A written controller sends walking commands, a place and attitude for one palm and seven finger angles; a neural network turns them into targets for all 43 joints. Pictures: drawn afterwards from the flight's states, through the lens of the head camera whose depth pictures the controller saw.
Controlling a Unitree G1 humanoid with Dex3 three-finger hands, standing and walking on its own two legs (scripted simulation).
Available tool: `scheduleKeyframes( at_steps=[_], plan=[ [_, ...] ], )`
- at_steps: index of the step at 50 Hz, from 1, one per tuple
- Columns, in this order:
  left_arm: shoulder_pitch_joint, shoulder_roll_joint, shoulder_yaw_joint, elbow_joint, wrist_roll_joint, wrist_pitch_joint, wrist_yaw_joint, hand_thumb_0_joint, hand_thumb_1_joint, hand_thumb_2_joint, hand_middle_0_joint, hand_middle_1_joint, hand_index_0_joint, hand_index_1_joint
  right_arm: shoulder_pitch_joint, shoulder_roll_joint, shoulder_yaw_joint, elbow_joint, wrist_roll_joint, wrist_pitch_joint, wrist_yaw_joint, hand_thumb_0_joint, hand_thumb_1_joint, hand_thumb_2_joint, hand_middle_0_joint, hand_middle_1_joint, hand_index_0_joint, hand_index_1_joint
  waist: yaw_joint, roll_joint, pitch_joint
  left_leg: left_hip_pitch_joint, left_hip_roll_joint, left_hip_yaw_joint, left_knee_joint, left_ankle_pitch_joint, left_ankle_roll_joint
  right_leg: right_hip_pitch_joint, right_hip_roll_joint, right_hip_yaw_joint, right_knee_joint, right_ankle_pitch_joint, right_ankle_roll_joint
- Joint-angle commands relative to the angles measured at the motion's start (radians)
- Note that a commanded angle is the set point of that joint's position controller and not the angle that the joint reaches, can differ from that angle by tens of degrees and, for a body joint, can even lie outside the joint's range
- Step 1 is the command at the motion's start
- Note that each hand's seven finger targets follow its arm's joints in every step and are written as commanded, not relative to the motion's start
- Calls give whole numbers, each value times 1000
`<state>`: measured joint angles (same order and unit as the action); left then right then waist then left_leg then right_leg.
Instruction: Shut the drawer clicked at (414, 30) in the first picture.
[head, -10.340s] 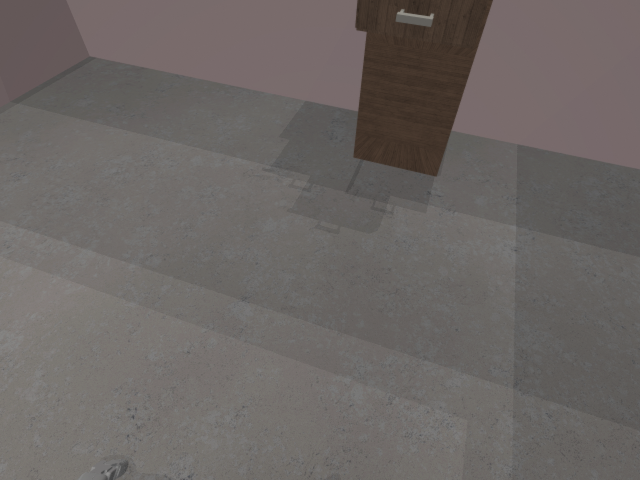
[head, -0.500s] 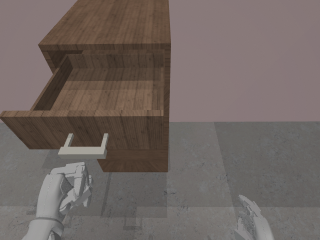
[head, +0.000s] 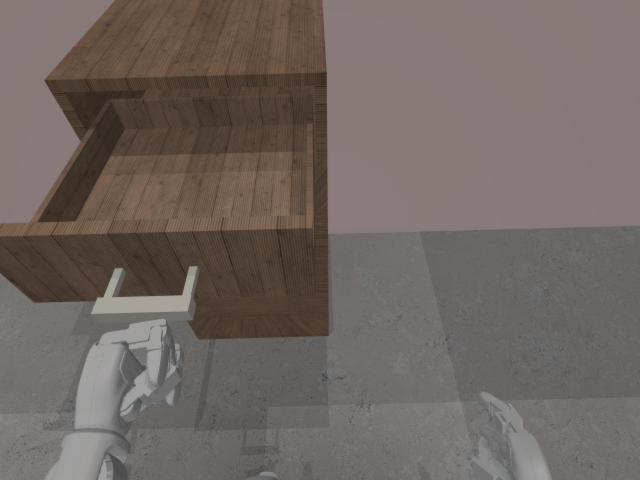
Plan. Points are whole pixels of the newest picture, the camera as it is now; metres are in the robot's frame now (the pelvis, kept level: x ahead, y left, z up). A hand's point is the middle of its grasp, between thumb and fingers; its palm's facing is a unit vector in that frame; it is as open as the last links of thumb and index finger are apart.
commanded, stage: bring the fist close to the handle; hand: left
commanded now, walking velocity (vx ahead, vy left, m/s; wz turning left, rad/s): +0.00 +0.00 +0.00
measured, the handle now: (150, 292) +0.31 +0.22 +0.09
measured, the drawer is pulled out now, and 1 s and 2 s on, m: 0.30 0.26 0.13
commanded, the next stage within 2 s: push the drawer shut in 0.10 s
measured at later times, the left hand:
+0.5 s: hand (176, 356) +0.24 +0.17 +0.08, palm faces +0.06 -1.00 -0.05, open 3.2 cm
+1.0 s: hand (173, 322) +0.28 +0.19 +0.08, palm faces +0.05 -1.00 -0.04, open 2.9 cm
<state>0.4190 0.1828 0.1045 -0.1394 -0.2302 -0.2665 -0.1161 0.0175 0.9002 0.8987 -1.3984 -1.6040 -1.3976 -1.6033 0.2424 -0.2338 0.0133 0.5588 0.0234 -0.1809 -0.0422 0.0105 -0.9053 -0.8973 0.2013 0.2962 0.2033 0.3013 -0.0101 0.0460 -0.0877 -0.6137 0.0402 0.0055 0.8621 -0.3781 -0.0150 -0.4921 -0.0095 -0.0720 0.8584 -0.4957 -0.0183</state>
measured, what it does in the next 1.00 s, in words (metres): stands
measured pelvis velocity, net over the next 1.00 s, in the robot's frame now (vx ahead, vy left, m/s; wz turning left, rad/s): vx -0.03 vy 0.00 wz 0.01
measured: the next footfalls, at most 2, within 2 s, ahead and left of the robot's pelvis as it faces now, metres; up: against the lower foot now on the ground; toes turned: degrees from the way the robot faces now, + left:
none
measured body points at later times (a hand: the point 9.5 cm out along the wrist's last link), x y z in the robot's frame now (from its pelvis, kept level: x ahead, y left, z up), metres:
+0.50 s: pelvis +0.00 -0.01 +0.00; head +0.03 -0.02 +0.45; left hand +0.23 +0.22 +0.08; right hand +0.17 -0.24 -0.09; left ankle +0.03 +0.13 -0.70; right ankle -0.04 -0.10 -0.70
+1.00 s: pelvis -0.03 +0.00 +0.00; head +0.00 -0.01 +0.45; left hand +0.27 +0.24 +0.08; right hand +0.13 -0.24 -0.09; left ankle +0.03 +0.13 -0.70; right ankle -0.04 -0.10 -0.70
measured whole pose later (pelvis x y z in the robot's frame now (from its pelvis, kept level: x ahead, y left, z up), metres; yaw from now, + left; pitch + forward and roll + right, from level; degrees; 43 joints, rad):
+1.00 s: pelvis -0.03 +0.00 +0.00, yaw +1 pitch +6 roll -1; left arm -0.07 0.24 0.14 0.33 -0.24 -0.29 -0.16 -0.03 0.71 0.93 -1.40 -1.60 -1.40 -1.60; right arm 0.21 -0.25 0.04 0.65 0.04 -0.16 -0.08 0.01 -0.91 -0.90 0.20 0.30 0.20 0.30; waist 0.00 0.04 -0.04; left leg -0.62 0.04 -0.01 0.82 -0.31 -0.01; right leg -0.49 -0.01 -0.09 0.83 -0.43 -0.02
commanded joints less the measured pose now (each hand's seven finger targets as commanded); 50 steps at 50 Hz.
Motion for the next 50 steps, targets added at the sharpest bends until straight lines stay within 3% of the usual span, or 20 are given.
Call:
scheduleKeyframes(
  at_steps=[1,3,5,10,13,18,21,22,25,31,33,35,38,39,43,45,46,47,48,50],
  plan=[
    [-73,102,65,-225,-18,-72,1,0,900,900,-1400,-1600,-1400,-1600,-73,-114,-39,-167,8,-47,-8,0,-900,-900,200,300,200,300,-3,-39,-140,184,-33,-8,-98,187,39,-28,19,19,-147,324,19],
    [-87,124,78,-228,-12,-81,4,0,900,900,-1400,-1600,-1400,-1600,-68,-120,-38,-160,5,-46,-11,0,-900,-900,200,300,200,300,-4,-52,-145,181,-32,-12,-94,192,42,-25,20,19,-144,325,18],
    [-99,101,54,-230,-14,-87,-4,0,900,900,-1400,-1600,-1400,-1600,-67,-117,-37,-163,7,-47,-9,0,-900,-900,200,300,200,300,-10,-23,-148,190,-34,-10,-91,193,40,-35,19,20,-141,330,18],
    [-60,123,89,-201,-20,-77,-16,0,900,900,-1400,-1600,-1400,-1600,-69,-119,-42,-163,9,-41,-11,0,-900,-900,200,300,200,300,2,-54,-167,181,-35,-5,-88,206,41,-9,15,29,-144,359,21],
    [-142,130,78,-206,-16,-79,-13,0,900,900,-1400,-1600,-1400,-1600,-74,-121,-35,-156,9,-37,-13,0,-900,-900,200,300,200,300,-13,-21,-137,183,-35,-8,-87,198,43,-30,15,29,-148,348,20],
    [-217,136,89,-146,-19,-80,-12,0,900,900,-1400,-1600,-1400,-1600,-75,-126,-35,-142,9,-37,-17,0,-900,-900,200,300,200,300,-15,-49,-142,180,-35,-11,-90,185,43,-29,16,33,-155,329,20],
    [-254,125,80,-116,-21,-71,-20,0,900,900,-1400,-1600,-1400,-1600,-78,-125,-35,-141,8,-35,-16,0,-900,-900,200,300,200,300,-8,-22,-165,197,-38,-7,-97,197,40,-15,13,35,-155,348,19],
    [-293,127,74,-115,-23,-68,-21,0,900,900,-1400,-1600,-1400,-1600,-76,-125,-34,-140,12,-35,-17,0,-900,-900,200,300,200,300,-20,-35,-160,197,-37,-7,-97,187,42,-23,12,38,-162,342,23],
    [-376,150,98,-80,-23,-67,-14,0,900,900,-1400,-1600,-1400,-1600,-79,-130,-34,-121,9,-30,-22,0,-900,-900,200,300,200,300,-25,-53,-156,195,-38,-12,-101,171,43,-30,14,39,-169,317,22],
    [-547,154,87,-19,-30,-82,-23,0,900,900,-1400,-1600,-1400,-1600,-96,-131,-29,-88,14,-33,-31,0,-900,-900,200,300,200,300,-46,-37,-152,204,-39,-16,-110,115,43,-57,11,53,-195,233,23],
    [-588,187,114,20,-33,-86,-21,0,900,900,-1400,-1600,-1400,-1600,-95,-137,-29,-74,16,-34,-36,0,-900,-900,200,300,200,300,-46,-67,-143,190,-37,-20,-114,90,45,-56,12,59,-208,192,24],
    [-634,192,122,45,-38,-88,-29,0,900,900,-1400,-1600,-1400,-1600,-101,-133,-29,-67,18,-33,-37,0,-900,-900,200,300,200,300,-40,-25,-163,205,-39,-15,-122,83,42,-52,11,64,-214,178,21],
    [-709,195,109,94,-36,-88,-29,0,900,900,-1400,-1600,-1400,-1600,-105,-137,-24,-56,21,-34,-42,0,-900,-900,200,300,200,300,-52,-35,-152,205,-34,-23,-131,55,44,-64,14,63,-222,140,21],
    [-732,167,88,110,-37,-88,-31,0,900,900,-1400,-1600,-1400,-1600,-104,-134,-24,-55,21,-35,-41,0,-900,-900,200,300,200,300,-49,-30,-159,212,-37,-23,-136,50,42,-64,14,63,-221,138,20],
    [-814,226,125,185,-31,-85,-23,0,900,900,-1400,-1600,-1400,-1600,-97,-144,-21,-41,21,-30,-44,0,-900,-900,200,300,200,300,-49,-34,-154,201,-34,-27,-147,20,41,-61,15,66,-232,101,19],
    [-855,190,99,200,-34,-87,-25,0,900,900,-1400,-1600,-1400,-1600,-101,-140,-21,-48,23,-30,-43,0,-900,-900,200,300,200,300,-48,-33,-169,212,-36,-25,-153,18,40,-60,14,67,-233,101,20],
    [-871,216,118,226,-30,-86,-22,0,900,900,-1400,-1600,-1400,-1600,-98,-142,-22,-43,23,-27,-43,0,-900,-900,200,300,200,300,-45,-10,-163,210,-36,-25,-157,5,37,-64,14,67,-234,88,17],
    [-908,199,97,232,-29,-87,-20,0,900,900,-1400,-1600,-1400,-1600,-98,-140,-18,-43,24,-27,-42,0,-900,-900,200,300,200,300,-51,1,-156,216,-37,-27,-162,-7,37,-73,15,62,-233,82,16],
    [-920,218,111,255,-23,-90,-13,0,900,900,-1400,-1600,-1400,-1600,-90,-145,-20,-36,24,-25,-42,0,-900,-900,200,300,200,300,-56,-37,-154,205,-34,-30,-162,-15,40,-71,17,61,-234,73,18],
    [-968,196,88,279,-20,-93,-10,0,900,900,-1400,-1600,-1400,-1600,-86,-145,-20,-38,25,-22,-40,0,-900,-900,200,300,200,300,-59,-22,-159,213,-36,-29,-167,-31,38,-85,17,61,-234,63,18]
  ],
)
